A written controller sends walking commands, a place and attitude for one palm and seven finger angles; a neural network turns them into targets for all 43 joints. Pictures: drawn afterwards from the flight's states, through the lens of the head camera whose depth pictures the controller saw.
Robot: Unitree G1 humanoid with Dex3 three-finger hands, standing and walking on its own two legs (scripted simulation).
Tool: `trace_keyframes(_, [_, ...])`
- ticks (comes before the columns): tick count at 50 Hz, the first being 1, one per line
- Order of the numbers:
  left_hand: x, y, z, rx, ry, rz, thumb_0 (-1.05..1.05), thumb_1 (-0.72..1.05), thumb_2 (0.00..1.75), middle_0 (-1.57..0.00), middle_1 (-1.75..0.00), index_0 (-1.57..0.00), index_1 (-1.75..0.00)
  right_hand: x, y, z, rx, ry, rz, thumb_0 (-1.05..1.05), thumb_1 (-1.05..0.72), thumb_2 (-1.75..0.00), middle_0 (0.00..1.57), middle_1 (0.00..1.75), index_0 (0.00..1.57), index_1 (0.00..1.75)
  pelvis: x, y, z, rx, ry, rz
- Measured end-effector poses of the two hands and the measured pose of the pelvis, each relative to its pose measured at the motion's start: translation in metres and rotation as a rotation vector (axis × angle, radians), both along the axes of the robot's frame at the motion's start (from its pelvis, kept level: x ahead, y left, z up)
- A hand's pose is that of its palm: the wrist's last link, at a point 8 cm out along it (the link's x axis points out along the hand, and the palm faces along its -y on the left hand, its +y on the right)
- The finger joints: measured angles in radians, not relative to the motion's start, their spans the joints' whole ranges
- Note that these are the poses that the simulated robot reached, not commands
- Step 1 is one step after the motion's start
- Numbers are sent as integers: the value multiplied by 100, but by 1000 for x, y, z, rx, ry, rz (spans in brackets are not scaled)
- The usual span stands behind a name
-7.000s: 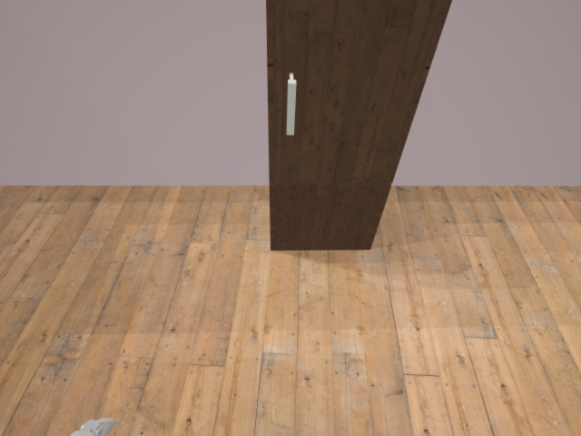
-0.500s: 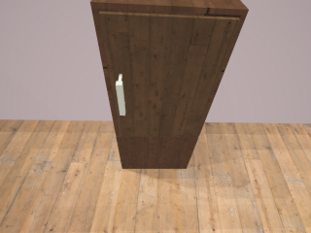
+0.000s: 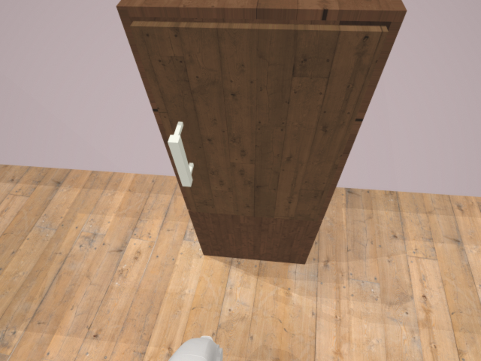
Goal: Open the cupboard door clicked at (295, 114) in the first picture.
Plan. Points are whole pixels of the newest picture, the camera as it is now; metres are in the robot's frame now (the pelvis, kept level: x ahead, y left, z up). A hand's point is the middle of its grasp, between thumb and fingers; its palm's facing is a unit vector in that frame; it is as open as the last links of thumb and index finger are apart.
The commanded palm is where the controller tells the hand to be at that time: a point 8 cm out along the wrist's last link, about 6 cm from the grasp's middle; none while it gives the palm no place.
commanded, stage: come to a stop and stand still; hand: left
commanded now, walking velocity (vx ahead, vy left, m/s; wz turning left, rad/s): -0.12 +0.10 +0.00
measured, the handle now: (183, 155) +0.53 +0.19 -0.03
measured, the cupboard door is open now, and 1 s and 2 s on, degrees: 0 0 0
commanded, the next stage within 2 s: look again from close up in 0.88 s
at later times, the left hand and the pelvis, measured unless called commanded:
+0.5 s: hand out of the picture +0.04 +0.21 -0.17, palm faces +0.07 -0.97 -0.23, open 7.4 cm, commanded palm none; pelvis +0.00 +0.02 -0.01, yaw +1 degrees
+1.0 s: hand out of the picture -0.01 +0.16 -0.18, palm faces +0.04 -0.98 -0.18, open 7.3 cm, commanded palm none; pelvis +0.00 +0.00 +0.00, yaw +1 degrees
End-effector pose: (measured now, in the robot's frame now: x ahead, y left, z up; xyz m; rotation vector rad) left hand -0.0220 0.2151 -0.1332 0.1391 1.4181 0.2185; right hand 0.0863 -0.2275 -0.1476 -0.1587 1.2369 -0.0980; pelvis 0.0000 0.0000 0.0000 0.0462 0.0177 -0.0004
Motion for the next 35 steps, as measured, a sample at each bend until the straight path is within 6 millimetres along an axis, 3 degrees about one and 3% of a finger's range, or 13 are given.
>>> trace_keyframes(7, [-25,4,-6,-6,70,56,0,91,90,-20,-30,-20,-30,59,17,6,4,-94,66,1,-91,-90,19,30,19,30,8,5,-5,-8,-17,4])
trace_keyframes(13, [-24,26,-22,-15,90,54,0,91,90,-20,-30,-20,-30,73,37,6,-4,-153,74,1,-91,-90,19,30,19,30,18,20,-17,-21,-24,8])
trace_keyframes(20, [24,46,-18,10,-29,17,0,91,90,-20,-30,-20,-30,23,47,4,0,-64,54,0,-91,-90,19,30,20,30,10,29,-10,-18,-24,10])
trace_keyframes(25, [53,42,-9,15,-121,-28,0,91,90,-20,-30,-19,-30,-9,31,3,-13,-19,18,-1,-94,-90,20,30,20,30,2,25,-6,-20,-4,17])
trace_keyframes(35, [58,21,-5,5,-155,-78,0,93,90,-20,-30,-20,-30,-73,6,0,-8,86,-65,0,-92,-90,19,30,19,30,1,5,-3,-28,-33,13])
